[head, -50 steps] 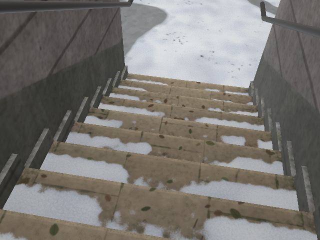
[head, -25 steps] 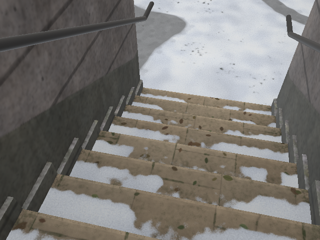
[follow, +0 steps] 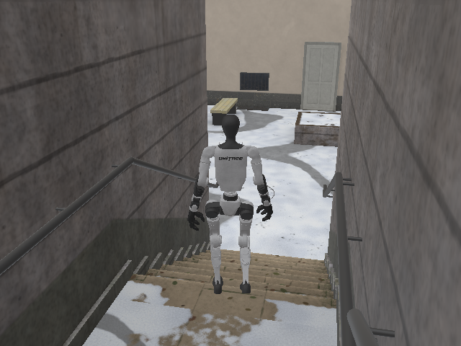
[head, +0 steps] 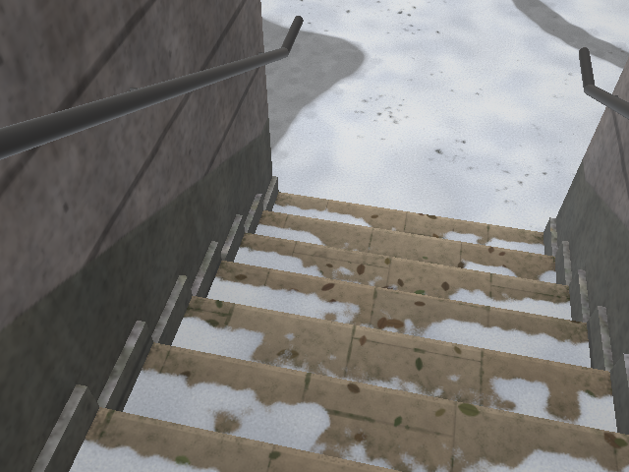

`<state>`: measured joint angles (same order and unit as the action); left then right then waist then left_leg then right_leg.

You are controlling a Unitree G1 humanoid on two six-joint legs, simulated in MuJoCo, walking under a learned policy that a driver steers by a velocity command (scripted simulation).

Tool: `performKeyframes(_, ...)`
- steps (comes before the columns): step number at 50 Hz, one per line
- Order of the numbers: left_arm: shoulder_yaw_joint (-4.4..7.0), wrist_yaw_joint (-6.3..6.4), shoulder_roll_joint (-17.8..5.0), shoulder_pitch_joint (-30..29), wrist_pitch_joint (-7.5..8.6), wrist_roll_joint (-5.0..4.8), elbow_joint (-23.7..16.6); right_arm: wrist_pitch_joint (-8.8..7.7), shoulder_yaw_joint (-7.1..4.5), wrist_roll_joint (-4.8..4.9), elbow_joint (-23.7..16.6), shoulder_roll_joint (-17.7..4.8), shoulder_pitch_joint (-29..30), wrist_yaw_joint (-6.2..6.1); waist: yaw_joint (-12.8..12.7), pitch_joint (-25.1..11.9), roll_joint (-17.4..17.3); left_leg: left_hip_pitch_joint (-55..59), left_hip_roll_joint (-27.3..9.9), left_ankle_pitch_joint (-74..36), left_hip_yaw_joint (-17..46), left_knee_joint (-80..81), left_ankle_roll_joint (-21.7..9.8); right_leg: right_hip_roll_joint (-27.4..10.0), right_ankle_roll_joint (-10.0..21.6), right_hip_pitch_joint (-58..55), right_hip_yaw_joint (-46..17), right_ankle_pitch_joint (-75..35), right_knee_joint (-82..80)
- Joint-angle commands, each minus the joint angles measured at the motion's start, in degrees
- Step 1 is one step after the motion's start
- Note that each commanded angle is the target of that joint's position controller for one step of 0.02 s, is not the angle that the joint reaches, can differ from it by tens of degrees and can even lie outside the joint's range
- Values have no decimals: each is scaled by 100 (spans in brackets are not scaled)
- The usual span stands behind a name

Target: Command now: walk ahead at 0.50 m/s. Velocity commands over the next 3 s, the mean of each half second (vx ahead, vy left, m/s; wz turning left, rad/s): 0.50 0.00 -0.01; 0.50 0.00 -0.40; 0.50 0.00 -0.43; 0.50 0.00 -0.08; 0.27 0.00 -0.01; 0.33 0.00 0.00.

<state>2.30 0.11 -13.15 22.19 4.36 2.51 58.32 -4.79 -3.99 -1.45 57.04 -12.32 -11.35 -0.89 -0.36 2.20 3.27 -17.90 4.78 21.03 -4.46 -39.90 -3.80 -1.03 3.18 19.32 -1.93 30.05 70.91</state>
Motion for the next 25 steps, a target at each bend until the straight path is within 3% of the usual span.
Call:
performKeyframes(1, 179, -163, -747, -1015, 125, -17, -754, 31, -155, -119, 125, -740, -903, -143, 346, 476, -190, 1075, -1709, -1, 2597, 1920, -797, -298, -156, 2410, -153, -478, -837)
performKeyframes(2, 168, -198, -497, -576, -11, 52, -558, -46, -122, -156, 78, -687, -533, -140, 8, 376, -479, 307, -1581, 288, 2208, 1763, -849, -189, -224, 1591, 258, -1288, -817)
performKeyframes(3, 208, -202, -500, -916, -80, 21, -679, -238, -89, -80, -9, -604, -258, -179, -96, 500, -148, -338, -1291, 933, 1848, 1664, -599, -144, -262, 1194, 112, -2386, -1707)
performKeyframes(4, 184, -251, -358, -680, -138, 18, -638, -391, -102, 17, -14, -658, -137, -204, -298, 346, -341, -1087, -1141, 1118, 1528, 1577, -576, 41, -306, 204, 465, -3490, -2105)
performKeyframes(5, 99, -306, -141, -497, -191, -72, -615, -501, -102, 136, 27, -579, 120, -238, -553, 319, -338, -2161, -866, 1376, 981, 1344, -330, 101, -346, -1029, 587, -5183, -2759)
performKeyframes(6, 80, -370, -120, -341, -231, -114, -592, -505, -91, 239, 49, -575, 148, -276, -599, 102, -338, -2398, -794, 1139, 721, 1191, -259, 206, -314, -1816, 695, -5705, -2893)
performKeyframes(7, 25, -397, -97, -426, -280, -153, -627, -500, -108, 247, 193, -581, -48, -308, -494, 90, -462, -2491, -728, 925, 588, 951, -228, 274, -290, -2228, 823, -5817, -2995)
performKeyframes(8, 23, -385, -237, -622, -334, -148, -738, -451, -88, 229, 243, -515, -152, -342, -395, 331, -612, -2318, -731, 774, 615, 636, -243, 266, -276, -2071, 804, -5507, -3168)
performKeyframes(10, 2, -339, -447, -692, -297, -7, -781, -293, -74, 142, 337, -416, -416, -365, -261, 706, -519, -1648, -590, 552, 575, -459, -327, 232, -250, -1781, 863, -5258, -4331)
performKeyframes(11, 64, -290, -634, -88, -246, 3, -564, -165, -78, 61, 336, -412, -463, -405, -455, 623, -253, -1291, -482, 98, 524, -1687, -375, 32, -80, -1939, 689, -5379, -5172)
performKeyframes(12, 178, -250, -799, 822, -214, -32, -295, -3, -105, 32, 297, -531, -311, -397, -1013, 304, 91, -1089, -57, 307, 224, -3977, -352, -530, 480, -2276, 151, -5814, -6312)
performKeyframes(13, 199, -238, -905, 1447, -159, -31, -156, 101, -160, -1, 135, -721, -75, -251, -1335, -156, 484, -2187, 393, 1930, 27, -6187, -378, -885, 691, -3386, -152, -5937, -5555)
performKeyframes(14, 37, -301, -959, 1662, -76, -63, -186, 78, -84, 168, -36, -317, -1100, -191, -512, -701, 662, -3307, 309, 2177, 992, -6827, -551, -1434, 355, -4148, -534, -7725, -3477)
performKeyframes(15, 37, -308, -1027, 1491, -61, -103, -206, 12, -39, 261, 132, -228, -1919, -252, -51, -918, 795, -3618, -38, 1320, 1455, -6177, -726, -2010, 332, -4225, -955, -8013, -3433)
performKeyframes(16, 66, -285, -904, 1288, -46, -122, -190, 66, -89, 60, 359, -438, -1877, -255, 3, -490, 276, -4013, -176, 656, 1347, -5932, -630, -1927, 515, -3469, -1021, -6411, -3670)
performKeyframes(17, 124, -187, -985, 955, -4, -106, -293, 145, -122, -195, 315, -614, -1642, -218, 45, -565, 267, -4203, -402, 351, 1413, -5710, -429, -2132, 1020, -2999, -1683, -4578, -3766)
performKeyframes(18, 130, -84, -931, 711, 57, -59, -334, 258, -171, -340, 181, -816, -1196, -204, 2, -458, 451, -4343, -602, 208, 1481, -5375, -137, -2456, 1474, -2180, -2785, -3108, -4172)
performKeyframes(19, -38, -17, -600, 226, 67, -136, -421, 379, -174, -201, -3, -853, -535, -74, 265, 395, -572, -3666, -713, -872, 1533, -3695, 204, -1940, 1215, -690, -2084, -3177, -4909)
performKeyframes(20, 41, 0, -899, 307, 101, -89, -312, 467, -120, -194, -118, -620, -171, -18, 222, 684, -62, -3073, -820, -906, 1278, -3108, 387, -1903, 1306, 27, -2155, -3671, -4921)
performKeyframes(21, 86, 26, -967, 621, 123, -54, -142, 556, -66, -222, -101, -512, -108, -5, 199, 706, -186, -2796, -901, -949, 1074, -2911, 474, -1713, 1282, 152, -1870, -4272, -4807)
performKeyframes(22, 83, 43, -931, 750, 126, -100, -102, 621, -21, -240, -129, -393, -56, 4, 221, 644, -199, -2486, -929, -1039, 911, -2640, 480, -1553, 1231, 269, -1633, -4462, -4775)
performKeyframes(23, 123, 8, -997, 722, 139, -63, -108, 648, -15, -208, -7, -388, -336, 40, 302, 390, 42, -2191, -911, -1620, 757, -2749, 352, -1364, 1113, 304, -1536, -4190, -4544)
performKeyframes(24, 71, 0, -808, 737, 136, -113, -129, 626, -27, -163, -78, -474, -198, 65, 303, 428, -54, -2187, -981, -1862, 683, -2541, 263, -1230, 1028, 258, -1443, -4143, -4482)
performKeyframes(25, 44, 26, -552, 917, 210, -174, 20, 518, -70, -101, -291, -576, 407, 127, 79, 517, -166, -2910, -1099, -3090, 975, -1667, 191, -889, 989, -365, -1451, -2633, -4112)
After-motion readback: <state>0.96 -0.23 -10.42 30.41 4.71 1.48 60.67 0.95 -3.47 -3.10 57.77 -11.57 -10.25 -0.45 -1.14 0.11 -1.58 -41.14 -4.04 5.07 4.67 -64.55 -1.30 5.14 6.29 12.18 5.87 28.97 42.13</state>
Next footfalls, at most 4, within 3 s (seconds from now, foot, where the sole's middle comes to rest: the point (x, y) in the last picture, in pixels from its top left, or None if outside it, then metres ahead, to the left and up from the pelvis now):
0.26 right None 0.23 -0.06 -0.90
0.76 left None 0.55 0.15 -1.05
1.34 right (369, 428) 0.79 -0.13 -1.21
1.92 left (338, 349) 1.14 -0.05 -1.36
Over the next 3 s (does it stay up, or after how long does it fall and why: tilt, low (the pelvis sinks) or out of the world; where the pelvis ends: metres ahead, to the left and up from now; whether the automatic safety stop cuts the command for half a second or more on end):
stays up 1.40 -0.26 -0.77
